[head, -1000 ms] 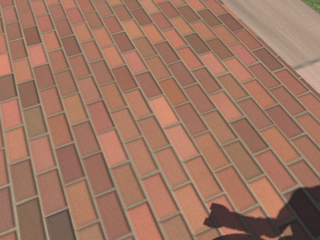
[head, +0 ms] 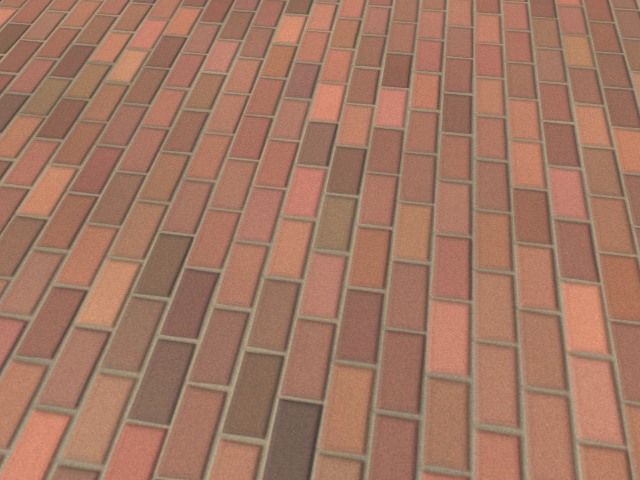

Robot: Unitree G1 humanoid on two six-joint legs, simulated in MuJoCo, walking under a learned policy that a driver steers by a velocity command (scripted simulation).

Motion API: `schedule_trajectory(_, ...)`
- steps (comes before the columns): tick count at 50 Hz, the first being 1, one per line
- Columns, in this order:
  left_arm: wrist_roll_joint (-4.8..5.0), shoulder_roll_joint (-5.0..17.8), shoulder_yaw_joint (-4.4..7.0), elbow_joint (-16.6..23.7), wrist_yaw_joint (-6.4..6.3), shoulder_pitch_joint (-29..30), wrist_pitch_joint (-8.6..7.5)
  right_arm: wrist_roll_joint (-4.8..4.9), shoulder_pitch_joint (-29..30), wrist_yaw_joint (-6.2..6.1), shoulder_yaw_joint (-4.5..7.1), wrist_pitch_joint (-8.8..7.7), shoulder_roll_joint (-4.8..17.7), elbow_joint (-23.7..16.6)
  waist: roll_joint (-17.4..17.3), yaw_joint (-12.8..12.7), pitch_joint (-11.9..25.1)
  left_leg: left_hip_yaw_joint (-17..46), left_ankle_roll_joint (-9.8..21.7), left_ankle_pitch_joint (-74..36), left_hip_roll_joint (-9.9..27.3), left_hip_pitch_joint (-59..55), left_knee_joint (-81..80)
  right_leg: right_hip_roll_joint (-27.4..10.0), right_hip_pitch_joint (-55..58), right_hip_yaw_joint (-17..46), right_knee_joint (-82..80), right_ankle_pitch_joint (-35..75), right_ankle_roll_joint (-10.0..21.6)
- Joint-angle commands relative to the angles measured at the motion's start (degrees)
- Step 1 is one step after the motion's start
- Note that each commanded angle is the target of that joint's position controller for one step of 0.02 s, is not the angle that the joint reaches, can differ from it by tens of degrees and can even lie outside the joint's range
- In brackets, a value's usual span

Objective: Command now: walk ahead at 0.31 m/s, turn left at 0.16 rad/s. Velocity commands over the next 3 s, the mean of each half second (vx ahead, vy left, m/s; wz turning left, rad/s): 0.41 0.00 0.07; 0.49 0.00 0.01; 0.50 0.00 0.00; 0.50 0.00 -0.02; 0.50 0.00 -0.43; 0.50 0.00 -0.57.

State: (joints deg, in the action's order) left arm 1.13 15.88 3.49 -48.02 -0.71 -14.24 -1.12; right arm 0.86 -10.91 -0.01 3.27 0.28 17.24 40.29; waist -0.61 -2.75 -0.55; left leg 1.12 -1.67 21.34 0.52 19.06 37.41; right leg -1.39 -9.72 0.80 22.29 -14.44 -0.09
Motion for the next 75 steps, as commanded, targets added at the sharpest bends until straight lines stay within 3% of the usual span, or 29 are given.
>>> schedule_trajectory(1, 0.89, 11.67, 2.43, 2.91, 0.61, 2.29, -0.95, 0.27, -0.68, 0.17, 1.32, -2.28, 4.97, -2.66, 8.59, 2.88, -0.41, -4.52, 2.72, -8.19, -2.42, -10.95, -14.06, -10.8, -6.01, 10.88, -8.05, -5.64, 10.91)
schedule_trajectory(3, -0.31, 5.46, 0.25, 3.36, 1.39, 3.9, -1.89, 0.62, -10.41, -0.65, 2.19, -2.23, 7.12, -0.36, 3.72, 7.64, 3.97, 4.52, 5.51, -6.71, 4.12, -27.15, -16.31, -6.45, -15.88, 5.52, 4.2, -6.12, 5.71)
schedule_trajectory(4, -1.04, 1.51, -0.9, 6.33, 1.76, 5.19, -3.21, -0.12, -13.95, -0.93, 3.78, -1.99, 14.0, -0.15, -11.88, 7.58, 6.2, 23.39, 11.87, 1.02, 16.2, -33.45, -20.04, 0.89, -28.26, -3.65, 21.14, -11.38, 1.22)
schedule_trajectory(5, 0.16, 6.7, 0.37, 7.64, 1.41, 9.27, -4.07, -0.57, -16.21, -0.28, 3.89, -2.72, 13.39, 0.2, -11.37, 10.47, 2.54, 35.04, 18.31, 8.16, 21.83, -29.83, -25.61, 0.45, -36.29, -0.4, 32.7, -19.42, 0.77)
schedule_trajectory(6, 1.26, 9.43, 1.39, 7.39, 1.61, 8.27, -4.37, -0.86, -13.64, -0.03, 2.7, -3.58, 10.0, -0.13, -8.45, 8.3, -1.97, 32.48, 18.04, 11.6, 20.58, -27.49, -26.39, -2.64, -39.78, 2.02, 38.26, -16.1, 1.99)
schedule_trajectory(7, 1.47, 9.0, 1.35, 6.36, 1.88, 7.0, -4.48, -0.94, -11.45, 0.12, 2.05, -4.25, 7.83, -0.74, -8.32, 7.01, -3.51, 28.04, 16.44, 11.01, 17.67, -26.07, -27.24, -3.99, -40.34, 2.24, 39.32, -11.1, 2.88)
schedule_trajectory(9, 0.12, 8.34, 1.41, 5.98, 2.32, 7.26, -4.65, -0.62, -9.07, 0.24, 1.4, -4.57, 6.31, -1.09, -6.93, 5.66, -5.27, 21.07, 14.4, -0.13, 14.96, -23.63, -29.07, -5.81, -39.95, 2.19, 36.54, -3.43, 2.7)
schedule_trajectory(16, -0.37, 3.23, -0.84, 8.79, 3.45, 15.26, -4.4, -0.34, -11.48, -0.46, 2.08, -4.55, 8.28, 0.38, -4.92, 6.94, -4.89, 5.86, 12.67, -19.15, 9.79, -14.89, -31.14, -2.44, -27.83, -2.06, 15.76, 15.28, -1.32)
schedule_trajectory(22, -0.02, 5.85, -0.49, 10.95, 4.54, 18.06, -4.74, 0.52, -14.0, -0.71, 2.75, -4.15, 9.69, 3.11, -5.18, 5.21, -5.45, 5.48, 10.82, -27.52, 14.19, -21.11, -27.54, -0.63, -23.15, -1.27, 7.66, 13.99, 2.59)
schedule_trajectory(25, -0.24, 10.74, 2.19, 6.88, 3.33, 1.99, -4.32, -0.13, -13.47, -1.26, 2.44, -2.98, 9.81, 3.21, -5.96, -3.51, 6.83, 1.16, 7.41, -53.25, 10.17, -19.12, -5.83, 3.38, 1.0, -4.95, 7.67, 11.06, 6.74)
schedule_trajectory(26, -0.72, 14.67, 3.14, 5.16, 2.58, -8.1, -3.91, -1.5, -14.96, -1.51, 1.12, -2.93, 6.88, 1.91, 0.65, -6.63, 15.64, -0.2, 5.39, -35.76, 7.11, -6.1, 12.75, -7.77, 19.56, 7.82, 10.15, 10.49, 10.51)
schedule_trajectory(27, -0.96, 17.75, 3.59, 3.83, 3.16, -10.61, -3.82, -0.4, -23.4, -0.75, -0.9, -4.03, -0.97, 1.44, 18.21, -1.1, 25.0, 3.04, 2.08, 9.67, -4.05, 13.61, 32.26, -20.37, 35.22, 38.09, 1.33, -9.85, 19.53)
schedule_trajectory(28, -0.08, 11.78, 2.08, 4.33, 3.07, -8.79, -3.97, 1.09, -17.17, -0.48, 0.42, -5.13, 5.94, 1.92, 12.31, -4.15, 20.19, 8.7, 2.84, 11.57, -1.99, 19.83, 37.8, -19.08, 31.37, 42.25, -5.86, -17.86, 17.11)
schedule_trajectory(29, -0.16, 10.12, 1.48, 4.67, 2.7, -4.54, -3.98, 2.36, -10.9, -0.19, 1.24, -5.7, 8.42, -0.11, 9.47, -3.41, 10.59, 6.31, 3.5, 6.7, 0.92, 23.9, 38.24, -17.83, 23.53, 33.42, -6.82, -15.11, 14.81)
schedule_trajectory(31, -1.35, 8.36, 0.98, 5.61, 2.52, 1.44, -4.04, 0.57, -6.85, -0.59, 1.13, -6.12, 7.4, -0.76, 2.49, 0.1, 3.16, 4.01, 3.5, -1.74, 5.65, 20.03, 32.74, -14.19, 8.2, 22.79, -8.87, -1.62, 13.92)
schedule_trajectory(32, -2.22, 7.39, 0.7, 5.75, 2.52, 2.69, -4.34, 0.3, -8.21, -0.5, 1.17, -5.67, 6.71, -0.44, 4.21, 2.1, 2.95, 4.66, 3.46, -3.87, 7.2, 16.26, 31.39, -12.8, 3.82, 20.0, -10.23, 2.29, 14.01)
schedule_trajectory(35, -1.28, 6.86, 0.67, 4.72, 2.53, 3.44, -5.31, 0.04, -9.26, -0.63, 0.73, -4.02, 4.15, 0.23, 4.7, 4.22, 1.09, 3.64, 2.14, -5.48, 8.41, 14.4, 26.46, -11.29, -2.02, 13.52, -14.51, 6.58, 15.12)
schedule_trajectory(42, -0.37, 9.82, 1.21, 2.15, 1.41, -1.96, -4.78, -0.53, 5.21, 0.27, -0.52, -5.23, 1.66, -3.66, 2.26, -0.32, -3.1, -0.11, 0.41, -26.48, 6.41, 15.79, 1.46, -7.72, -0.39, 3.3, -16.3, 14.44, 12.34)
schedule_trajectory(48, 0.28, 11.43, 1.69, -0.81, 0.99, -7.46, -2.6, 0.13, 12.19, 2.23, -0.3, -5.99, 3.09, -6.91, 3.33, -1.82, -3.87, -0.12, 3.01, -22.05, 3.94, 17.16, -7.72, -12.74, 11.99, 4.92, -10.72, 18.81, 10.9)
schedule_trajectory(50, 0.24, 12.3, 1.99, -0.91, 0.69, -6.51, -1.97, 0.01, 8.4, 2.37, 0.43, -6.0, 4.83, -6.31, 4.81, 0.99, -1.22, -1.45, 4.76, -17.38, 2.02, 11.27, -8.86, -12.98, 14.57, 4.54, -5.37, 30.14, 9.57)
schedule_trajectory(52, -0.49, 10.2, 1.02, -0.14, 0.41, -5.34, -1.52, -0.36, -7.18, 1.58, 2.79, -5.8, 9.39, -2.15, 3.43, 8.93, 9.85, -1.91, 8.43, -19.32, 1.92, -12.71, -8.93, -8.02, 7.53, 0.34, 14.58, 37.4, 6.49)
schedule_trajectory(53, -1.36, 4.57, -0.87, 1.96, 0.65, -10.46, -2.4, -1.8, -14.35, 1.09, 4.11, -5.56, 15.46, -1.43, -7.3, 8.45, 19.92, 19.94, 16.04, -16.44, 16.98, -36.27, -7.57, -1.23, -13.18, -2.34, 36.92, 16.84, 2.79)
schedule_trajectory(54, -0.71, 3.47, -1.47, 1.08, 1.07, -11.81, -3.65, -0.81, -16.23, 1.33, 3.69, -5.29, 13.2, -0.48, -15.69, 8.39, 25.31, 40.8, 21.35, -7.42, 22.9, -43.46, -17.19, 5.21, -26.25, 2.97, 49.19, -17.43, 1.31)
schedule_trajectory(55, 0.83, 9.53, 0.07, 1.99, 1.53, -7.16, -4.55, -0.42, -13.27, 1.36, 2.3, -5.22, 9.26, -0.95, -10.02, 9.22, 17.54, 35.89, 18.51, -1.96, 21.13, -38.62, -19.15, 1.37, -32.6, 6.33, 53.66, -16.73, 2.17)
schedule_trajectory(56, 1.56, 9.86, 0.12, 3.52, 1.73, -2.22, -5.03, -0.53, -9.59, 1.18, 1.78, -5.12, 7.73, -1.44, -6.71, 8.29, 10.48, 27.61, 16.62, -4.25, 18.85, -30.73, -20.12, -1.49, -33.84, 4.48, 52.56, -12.04, 2.74)
schedule_trajectory(58, -0.06, 8.67, 0.37, 3.79, 1.45, 0.07, -4.53, -1.29, -4.08, 1.44, 0.89, -5.46, 5.07, -1.72, -2.42, 4.61, 3.12, 17.96, 14.97, -13.82, 14.44, -17.08, -24.06, -5.59, -29.53, 3.44, 45.15, -4.5, 2.28)
schedule_trajectory(62, -0.58, 5.44, -0.21, 3.12, 1.1, -1.58, -2.48, -0.88, -2.83, 1.53, 1.29, -6.72, 5.92, -0.25, -3.49, 1.57, 1.08, 10.26, 16.1, -22.59, 12.41, -9.46, -29.07, -6.78, -25.54, 2.66, 38.44, 0.69, -0.18)
schedule_trajectory(68, -0.86, 3.39, -1.01, 6.37, 1.8, 10.35, -3.26, -0.42, -6.84, 0.37, 1.82, -6.06, 8.08, 2.82, -2.38, 5.2, -2.2, 2.27, 13.44, -23.0, 9.4, -10.52, -31.01, -4.82, -25.43, 0.37, 16.37, 19.12, -1.13)
schedule_trajectory(75, -0.38, 5.17, -0.66, 9.47, 3.59, 16.73, -4.22, 0.41, -11.21, -0.36, 2.58, -4.11, 9.59, 6.92, -3.28, 5.94, -3.27, 3.87, 11.76, -26.96, 14.62, -22.59, -25.21, -2.62, -25.62, 0.43, 6.87, 13.57, 2.34)
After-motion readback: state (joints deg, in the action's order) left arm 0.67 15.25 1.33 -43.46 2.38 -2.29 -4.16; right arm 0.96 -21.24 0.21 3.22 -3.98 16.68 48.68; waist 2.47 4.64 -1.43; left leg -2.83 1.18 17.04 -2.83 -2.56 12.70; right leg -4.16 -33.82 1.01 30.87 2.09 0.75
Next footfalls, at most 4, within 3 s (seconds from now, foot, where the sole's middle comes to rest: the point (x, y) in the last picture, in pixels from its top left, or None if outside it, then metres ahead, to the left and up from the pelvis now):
0.06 left None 0.04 0.13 -0.78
0.50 right None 0.39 -0.11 -0.78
1.04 left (299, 386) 0.69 0.13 -0.78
1.58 right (400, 282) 0.99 -0.11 -0.78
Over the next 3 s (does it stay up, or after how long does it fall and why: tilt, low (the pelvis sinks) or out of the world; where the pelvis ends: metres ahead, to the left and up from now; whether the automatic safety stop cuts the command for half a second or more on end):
stays up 1.56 -0.13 0.00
